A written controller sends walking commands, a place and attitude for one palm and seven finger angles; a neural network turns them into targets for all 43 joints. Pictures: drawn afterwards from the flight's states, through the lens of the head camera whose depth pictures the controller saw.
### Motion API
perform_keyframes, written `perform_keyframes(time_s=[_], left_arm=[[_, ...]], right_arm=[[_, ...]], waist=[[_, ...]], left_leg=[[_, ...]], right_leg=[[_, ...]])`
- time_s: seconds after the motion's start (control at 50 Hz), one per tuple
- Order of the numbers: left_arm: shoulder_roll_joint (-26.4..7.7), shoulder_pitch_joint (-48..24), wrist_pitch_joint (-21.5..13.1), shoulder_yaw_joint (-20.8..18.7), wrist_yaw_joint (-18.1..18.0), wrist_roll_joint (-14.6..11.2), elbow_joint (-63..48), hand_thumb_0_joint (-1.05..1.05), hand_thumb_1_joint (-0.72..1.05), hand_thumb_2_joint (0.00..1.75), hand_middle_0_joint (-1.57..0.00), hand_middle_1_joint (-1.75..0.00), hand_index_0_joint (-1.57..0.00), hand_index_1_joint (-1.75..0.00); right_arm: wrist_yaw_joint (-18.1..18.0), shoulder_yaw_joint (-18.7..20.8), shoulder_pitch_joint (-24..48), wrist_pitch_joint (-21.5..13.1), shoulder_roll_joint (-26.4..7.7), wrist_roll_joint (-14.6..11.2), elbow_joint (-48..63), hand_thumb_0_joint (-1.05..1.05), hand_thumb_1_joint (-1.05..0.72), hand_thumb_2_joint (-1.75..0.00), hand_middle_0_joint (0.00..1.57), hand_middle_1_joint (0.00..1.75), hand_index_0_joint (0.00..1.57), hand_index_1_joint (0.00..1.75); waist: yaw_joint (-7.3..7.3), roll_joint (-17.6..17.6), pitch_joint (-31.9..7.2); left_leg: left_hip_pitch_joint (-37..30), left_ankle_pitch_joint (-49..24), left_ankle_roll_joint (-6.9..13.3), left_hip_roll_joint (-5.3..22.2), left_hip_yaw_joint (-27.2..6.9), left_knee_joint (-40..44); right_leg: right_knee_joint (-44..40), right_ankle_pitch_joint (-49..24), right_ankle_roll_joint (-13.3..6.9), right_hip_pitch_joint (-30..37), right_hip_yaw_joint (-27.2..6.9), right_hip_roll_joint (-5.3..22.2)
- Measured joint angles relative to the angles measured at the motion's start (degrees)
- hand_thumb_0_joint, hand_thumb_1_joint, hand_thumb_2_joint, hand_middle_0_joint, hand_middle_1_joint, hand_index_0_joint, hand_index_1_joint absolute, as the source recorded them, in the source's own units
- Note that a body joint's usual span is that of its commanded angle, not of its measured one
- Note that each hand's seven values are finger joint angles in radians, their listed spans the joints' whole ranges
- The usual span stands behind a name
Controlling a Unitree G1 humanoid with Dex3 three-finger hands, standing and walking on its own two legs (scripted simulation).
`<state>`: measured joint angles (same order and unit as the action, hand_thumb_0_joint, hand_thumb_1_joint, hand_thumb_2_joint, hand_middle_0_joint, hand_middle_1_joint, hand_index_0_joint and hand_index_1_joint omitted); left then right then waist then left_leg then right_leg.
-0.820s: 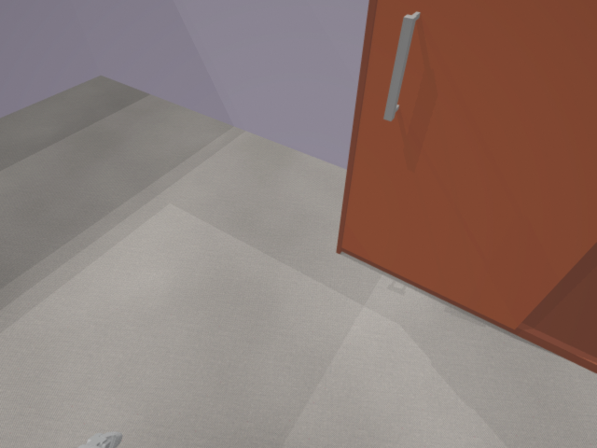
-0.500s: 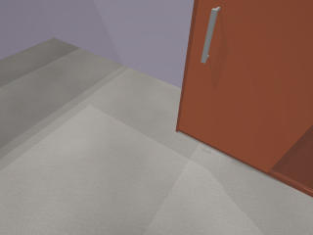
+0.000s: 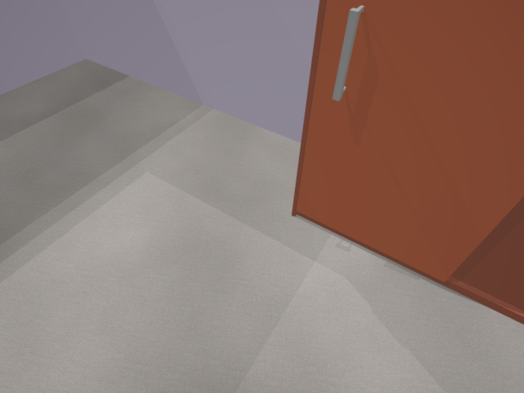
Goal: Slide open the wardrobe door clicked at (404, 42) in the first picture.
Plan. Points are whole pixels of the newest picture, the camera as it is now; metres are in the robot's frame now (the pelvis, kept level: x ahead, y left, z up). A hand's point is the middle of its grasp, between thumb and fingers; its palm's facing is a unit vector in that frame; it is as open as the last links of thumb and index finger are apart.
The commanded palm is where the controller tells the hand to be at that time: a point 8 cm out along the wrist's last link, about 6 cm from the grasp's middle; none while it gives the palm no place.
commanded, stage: look at it before walking up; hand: left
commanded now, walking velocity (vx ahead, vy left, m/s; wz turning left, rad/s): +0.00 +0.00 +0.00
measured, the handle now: (348, 55) +0.98 -0.20 +0.08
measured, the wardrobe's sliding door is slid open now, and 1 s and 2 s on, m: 0.00 0.00 0.00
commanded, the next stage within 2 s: turn to face it in 0.62 s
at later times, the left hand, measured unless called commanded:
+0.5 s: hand out of the picture +0.09 +0.25 -0.15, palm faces -0.03 -0.94 -0.34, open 7.4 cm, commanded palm none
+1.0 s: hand out of the picture +0.08 +0.22 -0.17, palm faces -0.11 -0.95 -0.30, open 7.4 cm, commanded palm none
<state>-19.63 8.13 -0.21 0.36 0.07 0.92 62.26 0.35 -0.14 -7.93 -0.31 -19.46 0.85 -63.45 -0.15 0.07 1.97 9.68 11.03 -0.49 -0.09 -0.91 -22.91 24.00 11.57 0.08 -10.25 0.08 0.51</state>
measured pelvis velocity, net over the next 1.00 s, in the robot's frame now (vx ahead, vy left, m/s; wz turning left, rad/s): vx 0.00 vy -0.01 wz -0.11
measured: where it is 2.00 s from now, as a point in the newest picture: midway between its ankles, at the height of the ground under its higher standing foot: outside the picture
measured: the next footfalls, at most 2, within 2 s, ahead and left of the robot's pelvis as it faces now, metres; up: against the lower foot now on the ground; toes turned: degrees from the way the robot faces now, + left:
left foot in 1.70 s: +0.04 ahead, +0.11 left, +0.00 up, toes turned -24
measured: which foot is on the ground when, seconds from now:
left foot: down 0.00-1.00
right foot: down 0.00-1.00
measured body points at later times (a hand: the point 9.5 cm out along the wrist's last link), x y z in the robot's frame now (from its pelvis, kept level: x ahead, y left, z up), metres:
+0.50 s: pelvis +0.01 +0.00 +0.00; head +0.02 +0.00 +0.45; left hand +0.09 +0.30 -0.13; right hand +0.10 -0.29 -0.13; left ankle +0.02 +0.13 -0.74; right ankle +0.02 -0.12 -0.74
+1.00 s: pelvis +0.00 -0.01 -0.01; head +0.03 -0.01 +0.44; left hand +0.09 +0.27 -0.15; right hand +0.07 -0.28 -0.15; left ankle +0.02 +0.13 -0.74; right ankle +0.02 -0.12 -0.74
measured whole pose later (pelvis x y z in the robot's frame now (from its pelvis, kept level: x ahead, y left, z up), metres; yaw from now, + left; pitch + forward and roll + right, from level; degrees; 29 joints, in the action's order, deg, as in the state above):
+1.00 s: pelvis +0.00 -0.01 -0.01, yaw -6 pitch -1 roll +2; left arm -16.6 10.7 3.2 -1.1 0.2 1.2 57.9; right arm -1.1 0.9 -6.9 1.2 -14.8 0.9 -57.9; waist 1.1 1.3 4.3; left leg 11.5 15.5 -0.9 1.6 5.2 -28.6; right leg 34.5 15.5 0.0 -16.7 -4.7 -1.2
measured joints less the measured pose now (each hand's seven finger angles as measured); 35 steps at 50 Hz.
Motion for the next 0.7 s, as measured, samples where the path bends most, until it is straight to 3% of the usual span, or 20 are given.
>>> perform_keyframes(time_s=[0.7], left_arm=[[0.0,-0.9,-0.3,0.0,-0.1,0.0,0.1,0.00,0.91,0.90,-0.20,-0.30,-0.20,-0.30]], right_arm=[[-0.2,-0.2,2.3,-0.3,0.0,-0.2,0.1,0.01,-0.90,-0.89,0.20,0.30,0.21,0.30]], waist=[[0.30,0.2,0.3]], left_leg=[[-2.2,0.2,0.0,0.1,0.1,2.3]], right_leg=[[-2.2,0.2,0.0,2.2,-0.1,-0.1]])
